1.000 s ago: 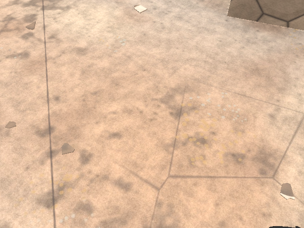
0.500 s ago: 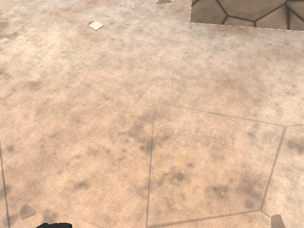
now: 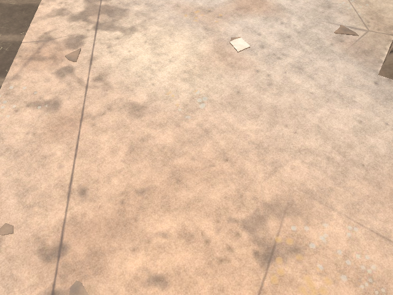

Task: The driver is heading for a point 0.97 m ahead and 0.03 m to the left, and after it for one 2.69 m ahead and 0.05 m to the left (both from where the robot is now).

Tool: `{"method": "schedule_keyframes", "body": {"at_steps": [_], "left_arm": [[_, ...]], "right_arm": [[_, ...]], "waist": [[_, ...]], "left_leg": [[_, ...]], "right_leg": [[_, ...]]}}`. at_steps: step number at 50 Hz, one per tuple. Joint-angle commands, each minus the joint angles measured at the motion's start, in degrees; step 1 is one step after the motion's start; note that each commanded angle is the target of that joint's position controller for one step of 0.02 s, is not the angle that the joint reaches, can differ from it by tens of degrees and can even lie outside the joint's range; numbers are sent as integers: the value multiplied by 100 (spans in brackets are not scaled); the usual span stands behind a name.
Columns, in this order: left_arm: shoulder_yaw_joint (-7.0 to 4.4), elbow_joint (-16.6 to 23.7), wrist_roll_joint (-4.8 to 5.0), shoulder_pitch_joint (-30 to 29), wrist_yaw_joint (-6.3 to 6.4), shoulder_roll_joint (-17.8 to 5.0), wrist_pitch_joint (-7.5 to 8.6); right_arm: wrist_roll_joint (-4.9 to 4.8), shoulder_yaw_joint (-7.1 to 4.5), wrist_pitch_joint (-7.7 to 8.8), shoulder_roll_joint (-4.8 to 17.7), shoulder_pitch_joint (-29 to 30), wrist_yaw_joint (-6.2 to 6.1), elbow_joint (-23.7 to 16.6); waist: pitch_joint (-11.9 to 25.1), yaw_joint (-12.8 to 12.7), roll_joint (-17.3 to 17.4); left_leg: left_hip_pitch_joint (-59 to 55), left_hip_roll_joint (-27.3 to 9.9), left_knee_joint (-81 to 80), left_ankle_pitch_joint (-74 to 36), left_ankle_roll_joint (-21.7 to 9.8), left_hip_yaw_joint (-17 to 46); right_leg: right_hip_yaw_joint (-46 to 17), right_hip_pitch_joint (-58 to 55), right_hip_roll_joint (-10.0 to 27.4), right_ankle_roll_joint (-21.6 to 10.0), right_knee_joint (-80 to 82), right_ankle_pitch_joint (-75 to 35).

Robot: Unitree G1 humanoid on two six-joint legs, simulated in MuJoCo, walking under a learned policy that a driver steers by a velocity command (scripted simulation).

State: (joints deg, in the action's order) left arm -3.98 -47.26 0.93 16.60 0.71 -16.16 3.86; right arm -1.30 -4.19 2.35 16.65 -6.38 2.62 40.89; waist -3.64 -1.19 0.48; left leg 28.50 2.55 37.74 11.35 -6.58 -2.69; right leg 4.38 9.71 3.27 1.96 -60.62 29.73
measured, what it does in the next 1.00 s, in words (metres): walks ahead, turning left: right foot, then left foot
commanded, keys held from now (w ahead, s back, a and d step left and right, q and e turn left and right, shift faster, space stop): w+q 0.36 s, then w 0.42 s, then w+e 0.22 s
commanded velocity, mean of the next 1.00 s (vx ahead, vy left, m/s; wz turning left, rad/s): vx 0.50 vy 0.00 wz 0.29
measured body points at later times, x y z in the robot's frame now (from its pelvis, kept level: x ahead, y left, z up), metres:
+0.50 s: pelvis +0.29 -0.03 +0.01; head +0.32 -0.02 +0.46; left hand +0.41 +0.27 -0.07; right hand +0.43 -0.28 -0.11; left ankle +0.12 +0.06 -0.64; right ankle +0.39 -0.11 -0.72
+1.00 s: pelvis +0.53 +0.10 +0.02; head +0.55 +0.12 +0.47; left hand +0.46 +0.37 -0.12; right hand +0.79 -0.08 -0.05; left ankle +0.56 +0.21 -0.72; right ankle +0.45 -0.08 -0.64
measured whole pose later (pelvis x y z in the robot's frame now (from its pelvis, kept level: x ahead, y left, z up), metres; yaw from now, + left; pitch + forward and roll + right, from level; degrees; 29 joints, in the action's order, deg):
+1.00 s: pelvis +0.53 +0.10 +0.02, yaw +15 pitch +2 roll -1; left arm -2.7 -49.7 1.9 21.3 -0.4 -17.3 3.7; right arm 0.2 -2.2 4.6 14.6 -5.8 1.0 37.4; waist -1.3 -2.8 -1.4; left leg 22.1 -0.5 30.4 10.4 -1.9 -2.5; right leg -3.1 19.2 1.1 -0.6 -61.1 25.3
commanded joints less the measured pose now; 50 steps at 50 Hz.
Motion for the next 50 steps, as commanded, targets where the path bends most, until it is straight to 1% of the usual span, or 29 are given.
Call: {"method": "schedule_keyframes", "body": {"at_steps": [1, 2, 3, 5, 7, 11, 15, 18, 19, 20, 21, 22, 23, 24, 25, 26, 27, 29, 34, 37, 40, 42, 44, 45, 46, 47, 48, 49, 50], "left_arm": [[-49, 908, 142, -664, -62, -698, 490], [-80, 832, -28, -669, -16, -722, 489], [-130, 804, -105, -557, -10, -790, 429], [-137, 814, -156, -436, -23, -692, 288], [-84, 893, -187, -632, -13, -524, 199], [31, 1110, -162, -1518, -65, -298, 208], [-5, 1273, -50, -2018, -170, -464, 287], [-99, 1257, -33, -1819, -218, -677, 370], [-137, 1150, -38, -1450, -215, -717, 399], [-212, 1004, -104, -908, -190, -848, 430], [-278, 923, -210, -104, -155, -1108, 448], [-413, 651, -263, 517, -184, -1590, 375], [-314, 633, -74, 542, -233, -1109, 353], [-212, 682, -40, 271, -216, -757, 322], [-159, 726, -104, -11, -205, -665, 275], [-118, 686, -134, -187, -200, -567, 247], [-68, 666, -175, -264, -186, -478, 253], [-48, 581, -127, -241, -185, -436, 271], [-143, 369, -27, -45, -136, -865, 229], [-143, 224, 26, 196, -136, -958, 171], [-136, 44, 75, 513, -143, -990, 94], [-152, -30, 93, 553, -120, -1069, 22], [-139, -29, 94, 436, -89, -1091, -24], [-46, 43, 26, 372, -90, -862, -2], [142, 248, -80, 689, -97, -270, 80], [152, 226, 40, 871, -90, -330, 155], [-11, 253, 166, 531, -95, -853, 161], [-30, 336, 172, 210, -96, -864, 140], [-39, 348, 114, 69, -82, -791, 91]], "right_arm": [[10, -297, 141, 981, -1347, -71, -81], [3, -230, 142, 760, -924, -85, -163], [74, -171, 146, 613, -683, -115, -278], [87, -176, 156, 646, -592, -160, -356], [66, -216, 167, 810, -720, -232, -320], [9, -249, 102, 910, -1015, -336, -234], [-34, -252, 33, 902, -1386, -358, -111], [-14, -260, -12, 879, -1369, -387, -124], [2, -241, -26, 815, -1274, -387, -143], [33, -172, -14, 615, -1275, -374, -165], [112, -44, 8, 306, -1318, -350, -243], [-51, 57, 65, -24, -2190, -351, -317], [-106, 3, 90, 472, -2201, -361, -176], [-84, -81, 88, 798, -1551, -352, -233], [-9, -75, 90, 779, -1105, -360, -340], [71, -76, 123, 707, -808, -345, -438], [78, -78, 135, 624, -787, -313, -464], [46, -33, 124, 415, -907, -268, -442], [99, 134, 162, 119, -155, -209, -643], [55, 150, 199, 141, 324, -154, -720], [16, 129, 231, 220, 752, -98, -879], [14, 79, 278, 337, 727, -64, -922], [60, -86, 306, 623, -142, -106, -666], [130, -221, 303, 930, -1023, -171, -478], [265, -354, 247, 1502, -1814, -244, -408], [218, -298, 198, 1285, -1996, -222, -316], [156, -179, 200, 922, -1696, -210, -300], [123, -103, 211, 701, -1335, -204, -313], [134, -40, 238, 509, -959, -178, -298]], "waist": [[1284, 654, 162], [918, 396, -20], [799, 185, 83], [698, 17, 124], [544, 29, 101], [374, 370, 349], [354, 569, 469], [393, 387, 655], [486, 177, 722], [819, -65, 674], [1565, -397, 186], [2227, -95, -1749], [1942, -221, -1525], [1163, -370, -900], [786, -308, -472], [453, -223, -359], [400, -75, -471], [449, 52, -648], [313, -119, -486], [243, -297, -493], [114, -400, -507], [95, -248, -548], [546, 291, -480], [1178, 714, -316], [2152, 831, 890], [2585, 814, 1564], [1698, 798, 976], [1140, 655, 813], [742, 471, 631]], "left_leg": [[-4058, -1787, -2083, 94, -1342, 3613], [-3202, -1552, -2109, -509, -1177, 3027], [-2612, -1391, -2225, -1026, -1125, 2676], [-2047, -1250, -2415, -1532, -1140, 2384], [-1627, -1111, -2495, -1879, -1103, 2026], [-1277, -687, -2397, -1295, -706, 1615], [-1613, -865, -2057, -658, -571, 2110], [-2052, -1053, -1539, -629, -444, 2632], [-2092, -1016, -1294, -845, -363, 2608], [-2001, -763, -706, -1268, -205, 2409], [-1430, -449, 751, -728, 3, 1991], [579, 404, 2652, 1654, 442, 1253], [1435, 93, 3476, 2151, 506, 1427], [1680, -106, 3712, 1645, 518, 1418], [1567, -293, 3631, 1261, 523, 1189], [1496, -438, 3302, 993, 522, 1127], [1229, -606, 3019, 809, 507, 1082], [950, -716, 2537, 752, 542, 884], [797, -811, 802, -304, 672, 545], [382, -650, -61, -1026, 702, 379], [248, -549, -508, -1018, 612, 365], [-25, -465, -811, -734, 497, 379], [-1453, -275, -1201, -707, 300, 226], [-2862, -708, -1048, -801, 76, 592], [-5022, -2239, -1027, -546, -557, 2532], [-5137, -2761, -1761, 440, -984, 4147], [-4428, -2539, -1955, 962, -776, 3578], [-3725, -2304, -2112, 937, -597, 2831], [-3050, -2057, -2355, 630, -506, 2298]], "right_leg": [[-977, 3743, 21, -256, -1493, -526], [-951, 3354, 208, -229, -983, -804], [-988, 2900, 324, -196, -702, -1008], [-903, 2565, 337, -54, -247, -1166], [-766, 2525, 264, 114, 363, -1540], [-676, 2140, -83, 221, 2189, -3120], [-808, 1862, -304, 146, 3018, -3389], [-907, 1583, -324, -74, 3284, -2747], [-786, 1187, -332, -198, 3454, -2726], [-754, 340, -247, -386, 3556, -2769], [-1572, -1031, 601, -762, 3437, -2513], [-4232, -2850, 1774, -1760, 3956, -1243], [-5123, -2836, 1958, -1819, 4361, 139], [-4323, -2185, 1716, -1589, 4447, 149], [-3593, -1540, 1471, -1439, 4479, -476], [-3096, -984, 1264, -1429, 4587, -1172], [-2715, -649, 1089, -1378, 4691, -1672], [-2298, -407, 931, -1423, 4873, -2220], [-1498, -194, 867, -1477, 5205, -2922], [-1139, -169, 770, -1341, 5171, -3038], [-1234, -446, 950, -1261, 4999, -3057], [-1396, -618, 1069, -1171, 4751, -3240], [-1209, -414, 814, -955, 3825, -4228], [-970, 238, 497, -743, 2626, -3950], [-478, 2191, -226, -323, 449, -1828], [-952, 3091, -450, -260, -698, 406], [-1159, 3524, -142, -287, -1169, 98], [-1018, 3565, 87, -312, -1115, -391], [-958, 3393, 243, -279, -883, -786]]}}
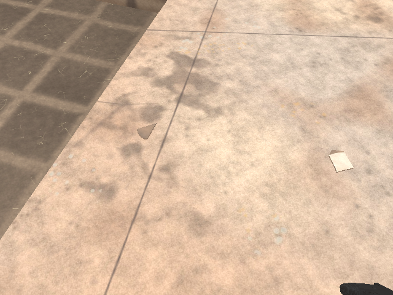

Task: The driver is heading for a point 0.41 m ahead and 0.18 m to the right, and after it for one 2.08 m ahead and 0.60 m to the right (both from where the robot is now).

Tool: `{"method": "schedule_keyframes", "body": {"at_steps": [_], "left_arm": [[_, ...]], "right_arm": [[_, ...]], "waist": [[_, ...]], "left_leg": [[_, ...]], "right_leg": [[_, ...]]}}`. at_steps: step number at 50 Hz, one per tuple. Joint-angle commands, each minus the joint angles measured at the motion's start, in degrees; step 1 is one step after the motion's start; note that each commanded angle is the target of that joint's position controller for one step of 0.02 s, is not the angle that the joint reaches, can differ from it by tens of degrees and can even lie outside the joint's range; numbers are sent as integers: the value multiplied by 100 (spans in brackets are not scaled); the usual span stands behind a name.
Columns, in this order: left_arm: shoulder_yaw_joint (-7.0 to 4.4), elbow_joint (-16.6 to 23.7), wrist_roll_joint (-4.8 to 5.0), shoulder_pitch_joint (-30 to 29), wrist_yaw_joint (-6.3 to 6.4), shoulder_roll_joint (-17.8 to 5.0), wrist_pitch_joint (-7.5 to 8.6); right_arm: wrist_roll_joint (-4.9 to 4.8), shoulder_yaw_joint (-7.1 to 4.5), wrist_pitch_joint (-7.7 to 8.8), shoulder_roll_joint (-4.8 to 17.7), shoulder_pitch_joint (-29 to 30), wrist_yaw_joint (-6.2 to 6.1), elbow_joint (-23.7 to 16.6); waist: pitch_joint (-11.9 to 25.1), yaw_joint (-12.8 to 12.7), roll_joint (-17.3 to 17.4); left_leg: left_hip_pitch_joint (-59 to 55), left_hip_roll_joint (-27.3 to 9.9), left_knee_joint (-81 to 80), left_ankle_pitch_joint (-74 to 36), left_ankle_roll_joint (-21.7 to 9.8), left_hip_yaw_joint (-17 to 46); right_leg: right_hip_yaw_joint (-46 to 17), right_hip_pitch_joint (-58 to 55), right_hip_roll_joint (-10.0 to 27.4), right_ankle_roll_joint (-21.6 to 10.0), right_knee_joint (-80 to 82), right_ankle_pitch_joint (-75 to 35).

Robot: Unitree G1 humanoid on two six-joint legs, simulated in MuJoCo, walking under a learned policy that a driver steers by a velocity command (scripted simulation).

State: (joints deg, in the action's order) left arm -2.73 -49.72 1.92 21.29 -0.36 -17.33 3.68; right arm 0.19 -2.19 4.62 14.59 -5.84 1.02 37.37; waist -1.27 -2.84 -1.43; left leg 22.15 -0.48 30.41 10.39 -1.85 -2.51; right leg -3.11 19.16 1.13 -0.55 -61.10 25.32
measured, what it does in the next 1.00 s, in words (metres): walks ahead, turning right: right foot, then left foot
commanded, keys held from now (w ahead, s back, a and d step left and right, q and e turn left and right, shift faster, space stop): w+e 0.80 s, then w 0.02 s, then no key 0.18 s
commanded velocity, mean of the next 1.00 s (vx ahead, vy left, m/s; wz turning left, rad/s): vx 0.47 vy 0.00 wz -0.49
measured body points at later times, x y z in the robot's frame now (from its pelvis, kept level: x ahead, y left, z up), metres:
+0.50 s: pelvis +0.26 -0.07 -0.01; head +0.30 -0.09 +0.43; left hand +0.51 +0.13 -0.10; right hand +0.24 -0.36 -0.14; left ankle +0.12 +0.11 -0.64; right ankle +0.32 -0.16 -0.73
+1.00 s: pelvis +0.53 -0.12 -0.01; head +0.57 -0.13 +0.44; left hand +0.74 +0.09 -0.12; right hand +0.57 -0.43 -0.09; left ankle +0.66 -0.07 -0.73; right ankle +0.36 -0.17 -0.65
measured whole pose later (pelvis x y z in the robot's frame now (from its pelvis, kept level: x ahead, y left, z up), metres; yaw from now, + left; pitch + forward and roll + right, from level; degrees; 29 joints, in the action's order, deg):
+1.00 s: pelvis +0.53 -0.12 -0.01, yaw -32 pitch +2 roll +1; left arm -3.6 -41.9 1.0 18.2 1.4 -17.4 0.7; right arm 1.0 -2.6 5.9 15.4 -4.9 1.7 40.6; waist -2.1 -1.9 -1.5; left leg 24.6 1.4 30.6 7.8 -1.5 -0.4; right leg -9.3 20.0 -5.2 1.0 -65.5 31.3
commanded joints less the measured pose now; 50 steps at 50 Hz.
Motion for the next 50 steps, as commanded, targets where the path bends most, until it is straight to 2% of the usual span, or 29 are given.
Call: {"method": "schedule_keyframes", "body": {"at_steps": [1, 4, 8, 12, 16, 18, 19, 20, 21, 22, 23, 24, 25, 26, 27, 28, 31, 34, 36, 38, 41, 43, 44, 45, 46, 47, 48, 49, 50], "left_arm": [[-195, 568, -33, -366, 38, -609, 32], [-165, 554, -26, -266, 34, -290, -150], [-152, 754, -63, -746, -18, -197, -169], [-64, 1042, -86, -1565, -178, -61, -135], [-60, 1381, -77, -2093, -303, -129, -146], [-126, 1483, -81, -2012, -342, -260, -163], [-195, 1468, -81, -1748, -341, -382, -183], [-321, 1334, -63, -1106, -320, -586, -196], [-523, 1082, -51, -143, -238, -936, -221], [-697, 956, -31, 422, -100, -1548, -283], [-662, 1183, -31, 112, -126, -1775, -196], [-507, 1210, -64, 147, -169, -1244, -124], [-440, 1175, -83, -11, -166, -1008, -61], [-393, 1206, -78, -389, -160, -862, -34], [-325, 1288, -111, -713, -134, -640, -23], [-294, 1389, -173, -880, -106, -587, -22], [-338, 1380, -150, -833, -19, -733, 15], [-377, 1287, -102, -606, 80, -853, -13], [-385, 1231, -80, -449, 112, -872, -51], [-400, 1143, -56, -236, 122, -907, -79], [-382, 1064, -45, -99, 145, -812, -119], [-382, 1045, -94, -167, 173, -766, -173], [-339, 1070, -103, -230, 180, -632, -194], [-241, 1166, -164, -224, 178, -374, -185], [-144, 1153, -198, 578, 189, -98, -162], [-143, 1114, -97, 1025, 180, -319, -135], [-257, 1024, -40, 670, 189, -767, -182], [-284, 1133, -56, 51, 209, -863, -256], [-276, 1205, -122, -294, 226, -792, -329]], "right_arm": [[12, -204, 62, 567, -754, 0, 70], [65, -258, 197, 588, -513, -6, 216], [89, -331, 217, 759, -656, -94, 450], [24, -393, 144, 989, -917, -165, 624], [-96, -463, -17, 1155, -1219, -178, 828], [-135, -503, -104, 1301, -1172, -201, 842], [-155, -526, -152, 1390, -1137, -224, 829], [-169, -531, -207, 1434, -1067, -243, 811], [-169, -483, -216, 1350, -1046, -267, 780], [33, -323, -150, 854, -1285, -261, 591], [46, -144, 64, 447, -1428, -189, 340], [-167, -261, 249, 978, -762, -97, 238], [-279, -250, 345, 990, -455, -65, 124], [-169, -240, 379, 913, -451, -108, 181], [-30, -293, 342, 993, -496, -144, 245], [8, -315, 268, 1000, -606, -132, 268], [75, -277, 109, 795, -577, -139, 221], [78, -183, 94, 592, 94, -130, 35], [36, -136, 127, 515, 509, -79, -56], [-37, -143, 167, 581, 795, -26, -148], [-71, -214, 236, 800, 792, 48, -178], [10, -275, 291, 906, 454, 57, -94], [92, -321, 327, 956, 60, 33, 14], [221, -366, 374, 1172, -441, 16, 39], [307, -445, 332, 1537, -957, 3, 81], [105, -467, 213, 1473, -1312, 63, 298], [-10, -350, 160, 1065, -1107, 71, 192], [26, -254, 97, 832, -746, 56, 129], [79, -154, 69, 635, -412, 63, 124]], "waist": [[281, 450, 905], [82, 198, 754], [-61, 254, 480], [-308, 563, 338], [-457, 692, 342], [-258, 528, 498], [-14, 344, 625], [352, -39, 636], [851, -533, 482], [1340, -498, -612], [2132, -55, -1317], [1974, -445, -535], [1233, -355, -383], [753, -49, 98], [542, 153, 41], [459, 312, -88], [345, 403, -49], [150, 178, -146], [105, -5, -268], [82, -126, -319], [117, -72, -421], [153, 107, -593], [366, 323, -561], [1016, 534, -301], [1893, 379, 1019], [2366, 360, 2089], [1776, 501, 1188], [1219, 536, 706], [773, 445, 471]], "left_leg": [[-1913, -1569, -1838, 350, -897, 1825], [-1308, -1461, -2236, -630, -911, 970], [-1514, -1399, -2321, -1344, -880, 154], [-1743, -1419, -2379, -1390, -765, -420], [-2571, -1639, -2031, -1875, -641, -667], [-2819, -1659, -1445, -3464, -518, -842], [-2876, -1634, -913, -4486, -449, -919], [-2737, -1521, 17, -5105, -346, -1034], [-2019, -1281, 1346, -4669, -128, -1156], [-45, -791, 3356, -1482, 197, -1169], [1729, 361, 4933, 2375, 421, 42], [2362, 25, 5095, 2107, 286, 834], [2527, -205, 4777, 1640, 145, 748], [2245, -457, 4201, 1230, 125, 734], [1844, -615, 3734, 982, 162, 740], [1505, -674, 3564, 810, 210, 761], [1273, -591, 2852, 422, 475, 600], [1178, -391, 1505, -702, 622, 540], [854, -184, 670, -1348, 632, 508], [642, -55, 269, -1583, 611, 549], [552, -45, -141, -1278, 450, 728], [217, 12, -346, -990, 232, 598], [-377, 51, -632, -1296, 76, 452], [-1529, -542, -395, -2411, -225, 861], [-3507, -1836, -54, -3803, -1078, 2433], [-4041, -2532, -548, -2973, -1688, 4164], [-3474, -2296, -763, -2030, -1482, 3818], [-2772, -2033, -823, -1880, -1256, 3012], [-2013, -1761, -945, -2235, -1178, 2420]], "right_leg": [[-255, 2176, 602, -1, -606, -649], [-277, 1833, 667, 112, -430, -1215], [-324, 2130, 636, 165, 581, -2258], [122, 1956, 545, 49, 1792, -2935], [396, 2134, 445, -198, 2368, -2388], [707, 1696, 163, -403, 2463, -1812], [894, 1233, -63, -526, 2433, -1494], [1028, 380, -330, -688, 2571, -1409], [896, -1143, -512, -919, 2931, -1747], [-1109, -3000, 670, -1463, 3057, -1705], [-4341, -4165, 1800, -2503, 4084, -744], [-4086, -4081, 1755, -2209, 4461, -579], [-3227, -3383, 1548, -1978, 4454, -865], [-2578, -2487, 1270, -1756, 4459, -1412], [-2117, -1838, 1072, -1643, 4532, -1988], [-1946, -1396, 956, -1638, 4662, -2319], [-1498, -747, 775, -1697, 4842, -3053], [-1117, -464, 466, -1445, 4823, -2814], [-1068, -346, 343, -1279, 4754, -2361], [-1291, -416, 437, -1218, 4658, -2049], [-1752, -962, 673, -1120, 4190, -1799], [-1843, -1244, 670, -933, 3622, -2651], [-1698, -1281, 410, -747, 3081, -3308], [-1425, -960, 85, -488, 2031, -3115], [-919, 532, -606, -52, 188, -600], [-766, 1583, -808, 167, -1091, 1388], [-986, 1892, -514, 241, -1579, 1092], [-770, 1941, -344, 278, -1577, 731], [-654, 1787, -173, 312, -1251, 509]]}}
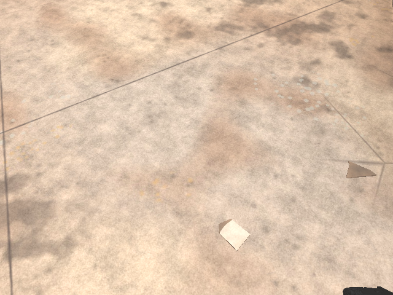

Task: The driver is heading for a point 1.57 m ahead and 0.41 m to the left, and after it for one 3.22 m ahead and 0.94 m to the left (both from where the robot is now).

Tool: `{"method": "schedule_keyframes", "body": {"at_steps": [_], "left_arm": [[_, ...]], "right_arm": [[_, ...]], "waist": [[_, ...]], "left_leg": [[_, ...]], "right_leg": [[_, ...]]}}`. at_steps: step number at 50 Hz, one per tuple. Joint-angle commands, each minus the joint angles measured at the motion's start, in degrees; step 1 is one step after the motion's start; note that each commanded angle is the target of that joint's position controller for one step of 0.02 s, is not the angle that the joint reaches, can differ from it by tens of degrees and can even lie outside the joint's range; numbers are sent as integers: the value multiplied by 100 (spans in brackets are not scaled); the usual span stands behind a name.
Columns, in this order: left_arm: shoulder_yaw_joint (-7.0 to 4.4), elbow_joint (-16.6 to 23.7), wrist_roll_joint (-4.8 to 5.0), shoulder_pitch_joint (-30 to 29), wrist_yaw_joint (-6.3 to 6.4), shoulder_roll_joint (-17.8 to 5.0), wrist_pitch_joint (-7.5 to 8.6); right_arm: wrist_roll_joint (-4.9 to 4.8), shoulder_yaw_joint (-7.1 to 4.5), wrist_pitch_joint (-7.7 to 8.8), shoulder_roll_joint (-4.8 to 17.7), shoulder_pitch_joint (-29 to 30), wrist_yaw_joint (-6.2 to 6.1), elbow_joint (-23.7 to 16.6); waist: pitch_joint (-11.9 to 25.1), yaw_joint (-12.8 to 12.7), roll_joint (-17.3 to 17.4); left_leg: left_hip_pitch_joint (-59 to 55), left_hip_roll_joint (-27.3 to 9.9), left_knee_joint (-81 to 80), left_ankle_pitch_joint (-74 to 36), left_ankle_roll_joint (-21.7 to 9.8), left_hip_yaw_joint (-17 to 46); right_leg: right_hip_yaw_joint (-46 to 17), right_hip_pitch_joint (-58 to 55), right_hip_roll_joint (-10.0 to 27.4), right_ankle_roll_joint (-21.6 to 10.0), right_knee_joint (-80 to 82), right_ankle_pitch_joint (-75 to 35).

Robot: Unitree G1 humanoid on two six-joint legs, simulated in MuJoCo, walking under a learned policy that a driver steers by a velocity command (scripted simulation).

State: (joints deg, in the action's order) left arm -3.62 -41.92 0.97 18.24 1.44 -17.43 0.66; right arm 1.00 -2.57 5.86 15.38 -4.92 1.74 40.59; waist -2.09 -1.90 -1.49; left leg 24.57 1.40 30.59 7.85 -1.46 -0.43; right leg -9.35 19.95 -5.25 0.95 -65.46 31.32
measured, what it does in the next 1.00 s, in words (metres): walks ahead, turning left: right foot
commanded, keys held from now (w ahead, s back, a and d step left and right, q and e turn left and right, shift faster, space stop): no key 0.28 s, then q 0.20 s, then w+q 0.52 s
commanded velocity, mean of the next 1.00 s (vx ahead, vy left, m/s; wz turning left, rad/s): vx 0.21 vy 0.00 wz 0.23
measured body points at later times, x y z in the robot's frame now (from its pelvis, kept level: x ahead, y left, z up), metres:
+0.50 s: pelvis +0.09 -0.01 +0.00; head +0.11 -0.01 +0.45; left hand +0.23 +0.27 -0.09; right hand +0.22 -0.27 -0.12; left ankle +0.09 +0.11 -0.72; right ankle +0.10 -0.14 -0.73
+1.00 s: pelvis +0.23 +0.05 +0.02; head +0.25 +0.09 +0.47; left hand +0.39 +0.35 -0.06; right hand +0.30 -0.22 -0.09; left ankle +0.09 +0.10 -0.73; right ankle +0.45 -0.05 -0.68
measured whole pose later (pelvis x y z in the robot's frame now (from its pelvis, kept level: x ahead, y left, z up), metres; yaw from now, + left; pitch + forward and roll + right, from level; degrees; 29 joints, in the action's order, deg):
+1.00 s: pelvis +0.23 +0.05 +0.02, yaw +19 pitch +3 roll -2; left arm -4.0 -38.0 0.6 0.4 -1.4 -15.6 5.5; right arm -1.3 -2.6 2.1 14.3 -25.3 -1.4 47.1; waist -1.1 5.0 -1.8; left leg 0.7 3.5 17.2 18.4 -4.8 8.7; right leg -4.1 35.7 0.8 2.8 -33.3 -1.1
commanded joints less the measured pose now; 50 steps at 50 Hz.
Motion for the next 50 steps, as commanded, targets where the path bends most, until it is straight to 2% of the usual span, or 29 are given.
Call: {"method": "schedule_keyframes", "body": {"at_steps": [1, 3, 6, 8, 10, 12, 13, 14, 15, 16, 17, 20, 24, 26, 28, 30, 31, 32, 33, 34, 35, 36, 37, 38, 39, 42, 44, 47, 50], "left_arm": [[-181, 475, -72, -75, 51, -663, -88], [-91, 395, -70, 133, 51, -290, -158], [4, 375, -117, 27, 56, -107, -146], [-13, 353, -100, -85, 43, -207, -179], [-32, 332, -117, -204, 20, -242, -230], [-38, 412, -230, -446, 22, -309, -250], [-63, 522, -262, -552, 52, -519, -244], [-124, 543, -211, -794, 81, -838, -263], [-76, 473, -202, -841, 44, -494, -248], [-37, 475, -237, -861, 10, -306, -212], [-42, 449, -263, -852, 7, -321, -170], [-160, 423, -173, -645, 98, -598, -92], [-266, 454, -140, -442, 237, -739, -174], [-290, 499, -102, -483, 268, -745, -181], [-316, 510, -87, -474, 241, -842, -87], [-338, 537, 10, -1027, 180, -935, -1], [-316, 560, 19, -1308, 144, -856, 0], [-259, 543, -32, -1318, 107, -609, -1], [-137, 650, -123, -1387, 59, -166, 30], [-89, 1130, -28, -1835, 67, -102, 170], [-166, 1020, 135, -1755, 31, -427, 332], [-204, 910, 141, -1566, -25, -568, 445], [-223, 745, -3, -1412, -32, -569, 505], [-248, 677, -127, -1382, -32, -591, 544], [-265, 645, -166, -1394, -62, -572, 553], [-204, 681, -139, -1620, -134, -327, 546], [-138, 767, -113, -1939, -173, -159, 553], [-79, 917, -45, -2481, -267, -70, 583], [-75, 1045, -3, -2839, -346, -150, 647]], "right_arm": [[25, -58, -59, 432, -263, -8, -160], [67, -43, -74, 428, -41, -2, -42], [11, -109, -129, 675, -23, -52, 113], [-52, -118, -198, 755, -97, -72, 212], [-94, -79, -273, 732, -13, -71, 275], [-106, 23, -300, 507, -159, -48, 396], [-11, 83, -291, 374, -296, -35, 435], [41, 81, -282, 355, -744, -14, 498], [33, 118, -319, 303, -659, -33, 561], [-12, 96, -358, 429, -420, -47, 559], [-52, 83, -392, 471, -318, -74, 554], [-122, -13, -446, 737, -245, -113, 443], [-185, -83, -514, 646, -257, -105, 296], [-186, -96, -598, 514, -330, -69, 268], [-221, -121, -653, 539, -95, 9, 119], [-266, -146, -656, 517, -440, 46, 220], [-250, -191, -641, 515, -993, 44, 496], [-214, -276, -626, 617, -1513, 30, 762], [-201, -436, -576, 1127, -2050, -32, 852], [-134, -499, -404, 1753, -2173, 36, 599], [-53, -364, -259, 1345, -1854, 31, 471], [-84, -279, -173, 1069, -1589, -9, 389], [-149, -254, -147, 989, -1423, -42, 304], [-185, -239, -168, 985, -1306, -83, 262], [-171, -210, -200, 931, -1344, -127, 239], [-180, -220, -244, 906, -1710, -242, 276], [-202, -234, -280, 906, -1876, -305, 317], [-217, -260, -321, 928, -2116, -354, 380], [-264, -290, -350, 931, -2311, -374, 429]], "waist": [[680, 167, 546], [611, -46, 872], [995, -7, 943], [1123, 64, 876], [957, 18, 801], [663, 16, 640], [637, 128, 298], [526, 534, -391], [522, 402, -557], [250, 247, -402], [175, 206, -340], [277, 130, -316], [619, 84, -584], [776, 67, -938], [418, -33, -790], [134, 350, -665], [172, 628, -616], [186, 771, -276], [186, 873, 1152], [115, 956, 2165], [-61, 812, 1301], [-171, 585, 983], [-148, 475, 582], [-140, 411, 459], [-58, 383, 515], [60, 444, 544], [23, 524, 570], [-119, 700, 765], [-223, 786, 767]], "left_leg": [[-1704, -1745, -1062, -2206, -1132, 1821], [-1051, -1308, -1232, -2839, -1037, 1075], [-1092, -1317, -1166, -3617, -1150, 739], [-1203, -1388, -1164, -3029, -1151, 754], [-974, -1305, -1166, -1706, -1019, 745], [-610, -1013, -1148, 24, -577, 727], [-395, -786, -952, 772, -277, 611], [-345, -330, -880, 1306, -49, 239], [-778, -267, -813, 1091, 74, 81], [-706, -255, -728, 898, 88, 125], [-613, -273, -640, 689, 43, 173], [-355, -235, -205, -91, -69, 297], [57, -121, 793, -66, 31, 166], [295, -53, 1426, 1668, 15, -122], [514, -336, 1914, 2396, -118, -49], [-402, -347, 1025, 1762, -307, -184], [-1320, -81, 532, 1154, -341, -485], [-2038, 104, 275, 1123, -391, -471], [-2651, -847, -669, 1911, -815, 1308], [-2901, -2064, -2084, 2893, -1889, 4669], [-2905, -2312, -2186, 2863, -1980, 4703], [-2811, -2134, -2003, 2480, -1768, 4155], [-2718, -1868, -1847, 1928, -1525, 3533], [-2605, -1681, -1820, 1224, -1345, 3058], [-2485, -1449, -1869, 709, -1218, 2659], [-2536, -1133, -1879, -723, -1130, 1944], [-2365, -966, -1839, -1008, -1030, 1676], [-2044, -918, -1834, -764, -970, 1682], [-2129, -1062, -1660, -660, -984, 1984]], "right_leg": [[8, 1360, 697, 157, -314, -276], [346, 549, 741, 226, 756, -506], [573, -198, 744, 288, 2038, -1167], [631, -517, 719, 258, 2588, -1666], [730, -949, 664, 142, 3300, -2162], [544, -1413, 781, -74, 4118, -2763], [67, -1654, 1228, -250, 4200, -3347], [-104, -1432, 1393, -499, 4030, -3031], [71, -938, 1204, -492, 4106, -1901], [205, -796, 1014, -364, 4135, -1640], [291, -824, 958, -261, 4084, -1879], [398, -1136, 1036, -320, 3779, -2827], [-90, -1478, 1819, -843, 3817, -4051], [-572, -1523, 2364, -1152, 4179, -2869], [-931, -1115, 2716, -1304, 4695, -1151], [-320, -283, 2359, -955, 4831, -252], [244, 264, 2020, -740, 4534, -141], [809, 778, 1664, -516, 3765, -21], [1631, 1742, 1084, -50, 1612, -22], [1007, 3202, 194, 77, 328, 529], [390, 3505, 603, -54, -228, 269], [333, 3511, 777, -187, -190, -357], [372, 3335, 914, -203, -19, -862], [395, 3133, 996, -167, 371, -1333], [437, 2780, 993, -113, 654, -1681], [647, 2492, 764, 98, 1518, -2447], [704, 2230, 614, 183, 2287, -2911], [760, 1803, 459, 241, 3123, -3365], [671, 1623, 398, 180, 3555, -3432]]}}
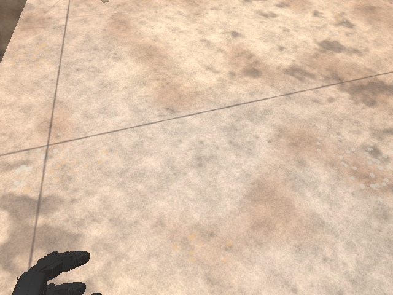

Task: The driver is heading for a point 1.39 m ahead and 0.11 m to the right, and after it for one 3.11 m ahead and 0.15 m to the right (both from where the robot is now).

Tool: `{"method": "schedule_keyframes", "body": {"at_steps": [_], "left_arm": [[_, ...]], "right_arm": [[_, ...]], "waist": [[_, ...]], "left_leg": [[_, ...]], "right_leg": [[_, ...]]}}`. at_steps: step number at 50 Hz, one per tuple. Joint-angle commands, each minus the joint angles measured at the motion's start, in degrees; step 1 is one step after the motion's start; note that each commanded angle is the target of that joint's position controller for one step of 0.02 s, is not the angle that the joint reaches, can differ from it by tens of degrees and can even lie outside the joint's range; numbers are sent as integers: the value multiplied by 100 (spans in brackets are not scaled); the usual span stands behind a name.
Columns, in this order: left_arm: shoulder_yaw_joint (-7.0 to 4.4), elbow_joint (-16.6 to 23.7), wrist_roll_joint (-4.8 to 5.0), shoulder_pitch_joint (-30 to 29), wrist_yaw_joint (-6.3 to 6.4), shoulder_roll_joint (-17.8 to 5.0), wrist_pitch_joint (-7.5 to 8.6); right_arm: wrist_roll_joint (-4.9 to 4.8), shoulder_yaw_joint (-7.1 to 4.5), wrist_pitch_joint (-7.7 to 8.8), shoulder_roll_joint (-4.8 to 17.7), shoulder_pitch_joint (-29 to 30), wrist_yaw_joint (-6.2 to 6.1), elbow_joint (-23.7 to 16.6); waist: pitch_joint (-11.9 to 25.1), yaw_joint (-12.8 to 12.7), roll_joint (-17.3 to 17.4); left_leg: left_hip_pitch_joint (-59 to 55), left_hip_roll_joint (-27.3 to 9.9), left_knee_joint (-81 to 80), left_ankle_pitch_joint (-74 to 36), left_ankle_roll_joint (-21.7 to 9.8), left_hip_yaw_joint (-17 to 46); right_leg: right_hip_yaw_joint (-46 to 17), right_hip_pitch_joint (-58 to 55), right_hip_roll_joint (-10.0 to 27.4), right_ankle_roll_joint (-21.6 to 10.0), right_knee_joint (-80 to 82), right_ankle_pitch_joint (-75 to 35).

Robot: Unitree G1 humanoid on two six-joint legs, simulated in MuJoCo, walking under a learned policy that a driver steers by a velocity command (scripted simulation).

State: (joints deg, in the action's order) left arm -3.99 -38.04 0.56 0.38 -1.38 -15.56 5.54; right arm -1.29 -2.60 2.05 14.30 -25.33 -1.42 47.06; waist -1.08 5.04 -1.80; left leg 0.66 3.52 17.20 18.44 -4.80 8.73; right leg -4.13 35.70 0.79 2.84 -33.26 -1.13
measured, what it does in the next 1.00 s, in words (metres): walks ahead: right foot, then left foot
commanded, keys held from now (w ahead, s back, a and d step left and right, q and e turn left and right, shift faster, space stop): w+q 0.18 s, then w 0.28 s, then w+e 0.54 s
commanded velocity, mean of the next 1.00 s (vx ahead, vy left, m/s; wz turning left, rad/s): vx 0.49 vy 0.00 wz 0.04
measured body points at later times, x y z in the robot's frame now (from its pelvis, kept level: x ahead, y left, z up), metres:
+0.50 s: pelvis +0.27 +0.00 +0.00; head +0.30 +0.01 +0.45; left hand +0.21 +0.28 -0.13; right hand +0.53 -0.19 -0.08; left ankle +0.39 +0.18 -0.71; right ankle +0.22 -0.14 -0.74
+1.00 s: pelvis +0.52 +0.08 -0.01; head +0.55 +0.08 +0.44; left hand +0.72 +0.33 -0.10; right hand +0.55 -0.20 -0.13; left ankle +0.42 +0.18 -0.74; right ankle +0.70 -0.06 -0.70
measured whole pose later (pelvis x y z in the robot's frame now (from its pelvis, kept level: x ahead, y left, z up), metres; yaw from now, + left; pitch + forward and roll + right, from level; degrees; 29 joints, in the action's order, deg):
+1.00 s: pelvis +0.52 +0.08 -0.01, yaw -2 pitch +1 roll +2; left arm -3.1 -43.0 1.2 6.3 -2.5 -16.0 1.5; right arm 0.2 -4.3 4.7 15.9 -19.5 -0.6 47.6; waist -1.8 4.3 -2.3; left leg -3.4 0.8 12.5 16.4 -0.4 -13.9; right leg -0.7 38.2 5.5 -0.8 -41.5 -0.9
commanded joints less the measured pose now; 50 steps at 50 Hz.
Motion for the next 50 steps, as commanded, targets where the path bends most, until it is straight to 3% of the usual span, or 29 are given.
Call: {"method": "schedule_keyframes", "body": {"at_steps": [1, 4, 5, 6, 7, 8, 9, 10, 11, 12, 13, 15, 18, 22, 24, 26, 28, 29, 30, 31, 32, 33, 34, 35, 37, 39, 42, 46, 50], "left_arm": [[-51, 671, 45, -1064, -80, -389, 184], [-145, 588, 56, -613, -58, -620, 239], [-238, 449, 38, -58, -12, -791, 254], [-331, 289, -9, 780, 42, -996, 257], [-393, 204, -94, 1835, 115, -1354, 212], [-383, 14, -123, 1978, 43, -1452, 165], [-244, 107, -44, 1759, 50, -831, 138], [-178, 82, -5, 1472, 81, -590, 107], [-148, 3, -44, 1253, 66, -568, 86], [-126, -83, -98, 1145, 45, -489, 81], [-99, -143, -161, 1080, 41, -445, 108], [-98, -277, -95, 1058, 19, -411, 172], [-171, -455, -19, 1126, 23, -708, 202], [-204, -589, 58, 1292, 43, -953, 107], [-214, -729, 121, 1610, 36, -1065, 54], [-218, -847, 163, 1808, 38, -1156, -24], [-221, -908, 169, 1806, 57, -1251, -112], [-179, -919, 157, 1795, 69, -1180, -134], [-74, -899, 87, 1822, 72, -928, -125], [127, -684, -32, 2135, 58, -323, -62], [158, -702, 76, 2302, 82, -301, 2], [-12, -697, 226, 2032, 78, -863, 9], [-32, -602, 244, 1717, 77, -897, -5], [-39, -589, 177, 1571, 97, -837, -48], [-66, -662, 130, 1710, 107, -674, -206], [-41, -655, 131, 1692, 103, -465, -323], [-36, -505, 98, 1338, 91, -390, -375], [48, -267, 54, 619, -68, -251, -333], [83, 52, 64, -20, -201, -268, -333]], "right_arm": [[-47, -299, 16, 1043, -262, -72, -221], [-33, -370, -32, 1110, -52, -89, -297], [-20, -372, -39, 1083, 69, -72, -372], [20, -335, -38, 993, 261, -33, -509], [169, -218, -18, 652, 254, -11, -687], [-47, -90, 30, 187, -677, 4, -781], [-146, -207, 28, 851, -480, -3, -609], [-118, -277, 25, 1087, 162, 12, -701], [-46, -259, 28, 977, 441, 5, -737], [34, -267, 52, 885, 631, 26, -790], [-1, -262, 40, 772, 564, 62, -800], [-33, -213, -2, 552, 544, 89, -805], [82, -119, 16, 434, 1060, 124, -999], [78, -12, 159, 398, 1800, 254, -1147], [50, -11, 189, 468, 2199, 289, -1280], [30, -48, 218, 593, 2406, 314, -1403], [28, -130, 254, 756, 2131, 321, -1360], [53, -238, 260, 932, 1594, 292, -1202], [91, -391, 256, 1247, 729, 228, -999], [266, -530, 213, 1853, -72, 145, -953], [234, -486, 185, 1715, -276, 169, -883], [191, -352, 197, 1301, 27, 192, -887], [148, -273, 215, 1066, 399, 199, -903], [149, -210, 244, 861, 796, 219, -898], [193, -173, 347, 648, 1222, 235, -863], [214, -211, 445, 658, 1311, 216, -763], [245, -272, 479, 758, 1207, 145, -589], [194, -340, 418, 972, 1050, 63, -445], [83, -416, 284, 1143, 694, 43, -232]], "waist": [[-327, 59, 814], [-168, -259, 1053], [187, -543, 1092], [865, -986, 999], [1910, -1315, 268], [2574, -736, -1873], [1850, -859, -1128], [984, -937, -575], [492, -792, -84], [223, -685, -26], [178, -522, -220], [110, -424, -359], [-110, -454, -215], [-170, -703, -108], [-201, -854, -117], [-250, -838, -154], [-120, -564, -212], [190, -255, -167], [776, 155, -43], [1821, 271, 1116], [2343, 251, 1847], [1551, 238, 1261], [966, 85, 1126], [580, -99, 919], [247, -417, 1021], [113, -530, 793], [-79, -518, 549], [-308, -291, 437], [-536, -92, 358]], "left_leg": [[199, -1325, -238, -1761, -622, 1175], [152, -1385, 218, -2731, -451, 1322], [236, -1193, 749, -3595, -334, 1221], [660, -868, 1807, -3765, -142, 1028], [1642, -422, 3477, -2163, 32, 685], [3600, 267, 5198, 1682, 322, 361], [4136, -254, 5816, 1361, 363, 421], [4210, -439, 5761, 772, 377, 176], [3963, -646, 5590, 372, 394, -4], [3786, -771, 5353, 174, 382, -31], [3511, -887, 5212, 76, 362, -28], [3384, -941, 4821, 93, 372, -146], [3629, -1080, 3851, -427, 448, -286], [3162, -973, 2386, -1556, 470, -653], [2988, -882, 1980, -1701, 468, -737], [2886, -778, 1632, -1498, 401, -732], [2280, -616, 1246, -1333, 297, -833], [1410, -478, 1058, -1300, 189, -937], [89, -708, 1119, -1352, 9, -735], [-2008, -2294, 1101, -935, -630, 1206], [-2236, -2856, 230, -37, -1071, 3051], [-1623, -2675, 69, 408, -880, 2525], [-974, -2472, -34, 319, -720, 1746], [-323, -2234, -239, -36, -631, 1181], [501, -1951, -645, -728, -519, 353], [719, -1925, -876, -1418, -568, -189], [567, -1902, -981, -2029, -577, -823], [437, -1820, -1092, -2100, -454, -1544], [-261, -2021, -901, -2373, -377, -1844]], "right_leg": [[109, -72, -215, -51, 460, -172], [151, -924, -277, -277, 632, 320], [278, -1775, -360, -438, 765, 358], [71, -3147, -40, -705, 724, 318], [-1094, -4939, 1064, -1065, 504, 927], [-3937, -6375, 2348, -1874, 1248, 2210], [-3960, -5746, 2206, -1660, 1616, 3162], [-2951, -4839, 1932, -1459, 1731, 2885], [-2253, -3986, 1678, -1391, 1851, 2059], [-1818, -3401, 1480, -1408, 1991, 1503], [-1471, -3033, 1336, -1413, 2143, 1260], [-1065, -2710, 1251, -1538, 2412, 1048], [-683, -2592, 1322, -1684, 2699, 717], [29, -2520, 1063, -1494, 2667, 218], [8, -2663, 1139, -1427, 2562, 226], [-163, -2916, 1296, -1349, 2356, 225], [-254, -3027, 1349, -1201, 1915, -81], [-99, -2899, 1149, -1048, 1262, -717], [156, -2385, 804, -819, 66, -688], [596, -581, 145, -379, -2182, 1170], [32, 347, -238, -305, -3432, 3470], [-293, 823, 57, -357, -3983, 3231], [-152, 946, 312, -413, -3960, 2758], [-90, 775, 493, -395, -3709, 2326], [-139, 192, 706, -336, -3382, 1759], [-151, 136, 701, -266, -3276, 1413], [-257, 480, 669, -201, -2593, 746], [166, 283, 572, -265, -1208, -188], [460, 437, 503, -486, -513, 55]]}}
